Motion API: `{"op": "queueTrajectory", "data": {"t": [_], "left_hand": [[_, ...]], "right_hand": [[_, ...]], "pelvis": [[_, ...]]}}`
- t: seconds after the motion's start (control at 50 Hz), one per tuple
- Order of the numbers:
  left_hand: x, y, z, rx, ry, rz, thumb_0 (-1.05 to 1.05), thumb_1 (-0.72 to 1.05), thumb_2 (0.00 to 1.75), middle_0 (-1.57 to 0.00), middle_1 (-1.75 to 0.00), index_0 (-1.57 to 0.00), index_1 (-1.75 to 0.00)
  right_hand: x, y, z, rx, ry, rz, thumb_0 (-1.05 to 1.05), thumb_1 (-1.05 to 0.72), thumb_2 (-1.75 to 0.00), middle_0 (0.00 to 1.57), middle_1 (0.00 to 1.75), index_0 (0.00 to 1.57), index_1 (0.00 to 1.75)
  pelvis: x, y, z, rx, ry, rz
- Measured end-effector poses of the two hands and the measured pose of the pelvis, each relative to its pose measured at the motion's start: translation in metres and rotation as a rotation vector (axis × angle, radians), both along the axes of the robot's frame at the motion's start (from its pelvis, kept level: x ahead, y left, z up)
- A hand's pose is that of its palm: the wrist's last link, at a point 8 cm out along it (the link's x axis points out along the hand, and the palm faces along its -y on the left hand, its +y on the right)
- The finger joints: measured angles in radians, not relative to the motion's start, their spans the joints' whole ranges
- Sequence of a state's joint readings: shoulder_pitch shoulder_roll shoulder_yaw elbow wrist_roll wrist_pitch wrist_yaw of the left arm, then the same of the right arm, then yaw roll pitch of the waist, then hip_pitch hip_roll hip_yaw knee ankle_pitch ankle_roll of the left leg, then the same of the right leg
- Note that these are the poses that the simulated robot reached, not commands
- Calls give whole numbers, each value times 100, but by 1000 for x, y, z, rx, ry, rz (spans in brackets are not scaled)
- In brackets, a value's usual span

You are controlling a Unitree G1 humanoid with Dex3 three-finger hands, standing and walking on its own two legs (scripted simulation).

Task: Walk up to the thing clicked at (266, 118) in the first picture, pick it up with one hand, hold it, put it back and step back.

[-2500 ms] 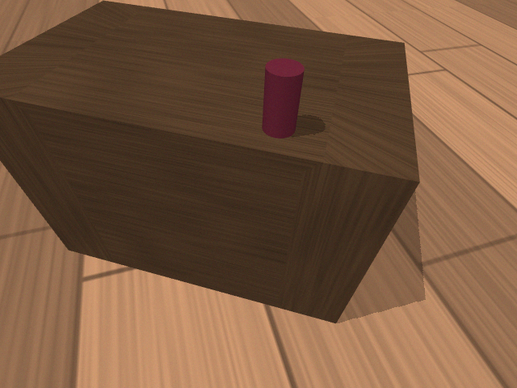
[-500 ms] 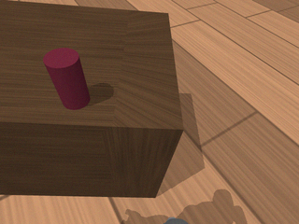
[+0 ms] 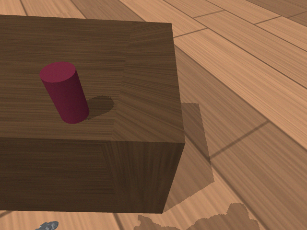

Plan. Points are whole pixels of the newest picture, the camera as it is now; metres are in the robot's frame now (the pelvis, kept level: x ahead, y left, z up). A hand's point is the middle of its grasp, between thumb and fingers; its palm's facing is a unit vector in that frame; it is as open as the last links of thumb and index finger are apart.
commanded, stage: walk up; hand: left
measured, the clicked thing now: (67, 94) +0.43 +0.24 +0.11
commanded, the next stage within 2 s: stand in 0.82 s
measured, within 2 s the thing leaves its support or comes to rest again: neither
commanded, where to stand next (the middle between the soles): +0.04 +0.02 m, yaw +1 degrees
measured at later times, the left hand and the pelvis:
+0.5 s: hand out of the picture +0.07 +0.26 -0.14, palm faces +0.02 -0.95 -0.32, open 7.4 cm; pelvis +0.00 +0.01 +0.02, yaw +0 degrees
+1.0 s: hand out of the picture +0.09 +0.26 -0.14, palm faces -0.01 -0.94 -0.33, open 7.4 cm; pelvis +0.01 +0.01 +0.02, yaw +0 degrees
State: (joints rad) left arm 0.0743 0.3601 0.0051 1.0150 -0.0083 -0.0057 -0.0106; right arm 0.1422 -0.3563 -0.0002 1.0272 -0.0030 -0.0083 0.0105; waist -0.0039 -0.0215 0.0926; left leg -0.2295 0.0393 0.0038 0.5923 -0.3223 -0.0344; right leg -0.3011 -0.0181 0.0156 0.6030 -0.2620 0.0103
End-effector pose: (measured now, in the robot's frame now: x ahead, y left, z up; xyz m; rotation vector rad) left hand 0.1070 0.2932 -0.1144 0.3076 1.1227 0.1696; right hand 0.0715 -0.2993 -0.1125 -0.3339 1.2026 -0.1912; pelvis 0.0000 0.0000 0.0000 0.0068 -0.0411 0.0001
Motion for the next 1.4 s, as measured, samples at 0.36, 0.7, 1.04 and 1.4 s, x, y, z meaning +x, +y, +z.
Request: {"op": "queueTrajectory", "data": {"t": [0.36,0.7,1.04,1.4], "left_hand": [[-39,11,11,0,99,74,0,90,90,-20,-30,-20,-30],[-40,12,10,-7,120,75,0,90,90,-20,-30,-20,-30],[-24,10,13,9,105,42,0,90,90,-21,-30,-20,-30],[-11,7,17,20,95,38,0,90,90,-21,-30,-20,-30]], "right_hand": [[24,11,14,21,-22,16,1,-90,-90,21,30,20,30],[8,15,12,25,30,-13,1,-90,-90,21,30,20,30],[10,9,11,20,38,-16,1,-90,-90,21,30,20,30],[26,3,12,15,23,-10,1,-90,-90,20,30,20,30]], "pelvis": [[-2,5,17,-7,-8,1],[2,9,19,-5,0,4],[14,6,19,-3,8,8],[25,1,20,-4,8,9]]}}
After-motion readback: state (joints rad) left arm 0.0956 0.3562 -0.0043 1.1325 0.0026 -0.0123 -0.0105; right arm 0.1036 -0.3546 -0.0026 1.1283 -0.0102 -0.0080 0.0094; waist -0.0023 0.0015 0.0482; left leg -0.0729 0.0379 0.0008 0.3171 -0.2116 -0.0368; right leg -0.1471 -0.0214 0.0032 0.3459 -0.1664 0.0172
